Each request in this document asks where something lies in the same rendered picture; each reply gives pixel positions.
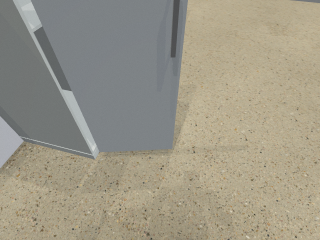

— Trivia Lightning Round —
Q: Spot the handle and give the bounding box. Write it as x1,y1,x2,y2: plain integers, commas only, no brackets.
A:
170,0,180,58

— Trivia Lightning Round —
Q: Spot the fridge door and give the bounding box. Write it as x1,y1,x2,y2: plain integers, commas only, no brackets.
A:
31,0,188,153

